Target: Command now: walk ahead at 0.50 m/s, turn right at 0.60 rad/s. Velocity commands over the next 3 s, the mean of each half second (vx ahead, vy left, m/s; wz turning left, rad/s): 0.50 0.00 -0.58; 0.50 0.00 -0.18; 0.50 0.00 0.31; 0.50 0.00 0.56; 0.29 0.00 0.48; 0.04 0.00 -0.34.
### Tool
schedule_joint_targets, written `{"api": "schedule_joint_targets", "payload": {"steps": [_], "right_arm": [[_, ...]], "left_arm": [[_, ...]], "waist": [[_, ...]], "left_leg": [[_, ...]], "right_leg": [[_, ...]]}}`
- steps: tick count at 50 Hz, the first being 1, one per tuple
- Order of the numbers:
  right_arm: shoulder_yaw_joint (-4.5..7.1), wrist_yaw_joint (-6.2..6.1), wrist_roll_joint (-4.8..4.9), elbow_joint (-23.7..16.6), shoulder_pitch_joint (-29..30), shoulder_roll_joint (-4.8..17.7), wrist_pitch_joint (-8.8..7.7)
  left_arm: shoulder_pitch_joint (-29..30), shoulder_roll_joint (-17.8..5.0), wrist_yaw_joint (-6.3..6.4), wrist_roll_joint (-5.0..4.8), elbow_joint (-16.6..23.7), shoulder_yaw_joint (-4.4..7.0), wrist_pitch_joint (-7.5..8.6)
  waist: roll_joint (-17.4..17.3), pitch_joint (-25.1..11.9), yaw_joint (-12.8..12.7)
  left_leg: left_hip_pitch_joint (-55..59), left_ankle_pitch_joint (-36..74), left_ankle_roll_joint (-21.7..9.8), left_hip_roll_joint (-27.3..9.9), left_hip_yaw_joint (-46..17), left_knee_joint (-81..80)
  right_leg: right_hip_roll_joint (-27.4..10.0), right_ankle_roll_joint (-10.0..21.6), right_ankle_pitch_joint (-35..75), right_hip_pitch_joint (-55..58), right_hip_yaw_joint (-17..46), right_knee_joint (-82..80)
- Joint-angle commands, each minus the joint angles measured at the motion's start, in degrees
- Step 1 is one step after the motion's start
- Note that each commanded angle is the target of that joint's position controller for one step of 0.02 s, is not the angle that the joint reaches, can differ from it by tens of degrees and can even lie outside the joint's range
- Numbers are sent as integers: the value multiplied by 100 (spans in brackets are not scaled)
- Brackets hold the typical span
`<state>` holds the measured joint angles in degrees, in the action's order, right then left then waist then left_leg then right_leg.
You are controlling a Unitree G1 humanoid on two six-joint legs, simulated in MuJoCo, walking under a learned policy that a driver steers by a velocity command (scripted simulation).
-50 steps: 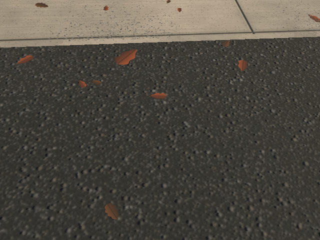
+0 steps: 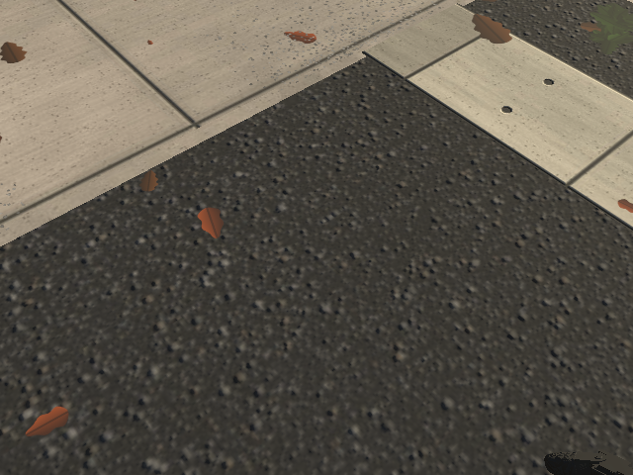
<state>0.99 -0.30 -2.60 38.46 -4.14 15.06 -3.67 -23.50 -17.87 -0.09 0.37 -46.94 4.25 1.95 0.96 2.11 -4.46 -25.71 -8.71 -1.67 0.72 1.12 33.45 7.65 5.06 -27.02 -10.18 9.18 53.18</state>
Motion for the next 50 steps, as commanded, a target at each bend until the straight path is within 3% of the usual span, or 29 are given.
{"api": "schedule_joint_targets", "payload": {"steps": [1,2,4,8,14,18,20,22,23,24,25,26,27,28,29,31,34,36,40,45,48,50], "right_arm": [[272,-40,70,-51,-1009,644,38],[233,-35,53,-13,-909,532,24],[229,-31,96,160,-1061,538,-76],[288,42,169,349,-1309,639,-225],[328,49,155,571,-1552,711,-196],[383,-5,156,745,-1857,898,-120],[406,-38,148,833,-1955,1030,-35],[416,-62,155,897,-2031,1177,59],[376,-62,168,859,-1991,1127,89],[239,-2,217,581,-2153,665,73],[222,73,182,239,-2002,515,51],[298,70,134,201,-1389,880,54],[231,90,229,186,-1236,697,-3],[197,94,227,299,-1357,609,-25],[197,109,134,367,-1468,585,43],[200,157,31,565,-1799,550,218],[208,223,38,519,-1461,449,291],[214,228,47,394,-971,433,293],[188,233,75,219,-262,361,252],[132,253,92,-36,515,308,189],[150,228,99,-15,316,370,132],[249,117,106,333,-744,564,82]], "left_arm": [[162,-547,-59,113,494,59,26],[263,-437,-113,114,507,47,-12],[303,-358,-212,188,513,30,-140],[876,-243,-328,180,775,-13,-220],[1988,-23,-451,151,1142,-144,-179],[2513,-49,-502,193,1353,-167,-177],[2475,-111,-462,236,1379,-136,-182],[1691,-242,-370,284,1170,-45,-132],[666,-370,-294,332,822,50,-72],[-21,-919,-189,382,708,207,-57],[80,-1376,-126,126,802,303,-101],[42,-1179,-60,63,748,273,-141],[301,-898,-7,58,642,194,-107],[496,-590,5,60,564,96,-55],[677,-417,9,36,515,22,3],[793,-284,-27,26,483,-45,122],[540,-417,-54,-16,268,-9,216],[324,-413,-55,-25,138,-11,226],[-17,-394,-44,-24,-75,-33,257],[-473,-395,30,50,-403,-74,261],[-334,-527,98,89,-513,-69,258],[-172,-657,112,133,-557,-47,255]], "waist": [[-305,-497,580],[-429,-284,487],[-729,-151,421],[-648,-129,423],[-603,135,626],[-610,277,763],[-656,183,703],[-675,-361,337],[-401,-935,-127],[510,-1720,-290],[1370,-2222,-68],[386,-1706,-285],[241,-1015,-76],[17,-590,208],[33,-397,438],[141,-424,624],[139,-163,596],[129,71,460],[159,198,257],[186,388,36],[252,320,271],[309,-278,743]], "left_leg": [[2493,-1791,-860,-2115,-2991,-1909],[2122,-1151,-694,-1828,-2269,-2048],[1796,-35,-618,-1557,-1404,-2175],[1962,886,-756,-1631,-635,-2413],[2098,1269,-615,-1430,470,-2469],[2537,1709,-486,-1610,805,-2276],[2868,3041,-405,-1667,1027,-1723],[2918,4642,-361,-1664,1219,-254],[2311,4123,-238,-1515,1360,1052],[551,1566,-18,-1223,1361,2889],[-1150,-2224,248,-140,739,4523],[-1674,-1730,200,-391,-14,4676],[-1651,-1283,141,-610,-66,4408],[-1260,-1098,111,-798,-103,3792],[-889,-1062,127,-891,-148,3406],[-392,-913,171,-846,-77,3137],[-751,-381,244,-839,0,2672],[-1178,59,289,-870,7,2225],[-1447,712,273,-764,58,1302],[-1381,816,25,-485,260,352],[-711,277,-269,-197,359,-75],[630,-131,-497,201,484,-307]], "right_leg": [[-654,-64,514,-2600,-266,1745],[-808,-115,692,-2452,-332,1497],[-933,-203,848,-2274,-448,1361],[-1053,-297,1387,-2782,-510,1157],[-1126,-332,2501,-2770,-943,-522],[-1035,-87,2115,-2442,-1377,-1420],[-781,117,1540,-2103,-1593,-1694],[-306,395,1061,-1023,-1700,-1999],[-197,569,1338,358,-1537,-2429],[-1639,987,295,2221,410,-2662],[-2949,1591,797,3025,3322,-3555],[-2803,1483,1818,2744,2605,-3614],[-2611,1384,2702,2029,1681,-3541],[-2288,1106,3372,1270,1080,-3631],[-2015,927,3657,771,671,-3749],[-1783,836,3836,352,299,-4002],[-1666,858,3531,277,88,-4400],[-1638,805,3435,435,25,-4548],[-1614,682,3695,872,-142,-4552],[-1762,627,4363,1510,-243,-4385],[-1878,519,5686,1734,-347,-3938],[-1764,365,7124,1737,-491,-2688]]}}
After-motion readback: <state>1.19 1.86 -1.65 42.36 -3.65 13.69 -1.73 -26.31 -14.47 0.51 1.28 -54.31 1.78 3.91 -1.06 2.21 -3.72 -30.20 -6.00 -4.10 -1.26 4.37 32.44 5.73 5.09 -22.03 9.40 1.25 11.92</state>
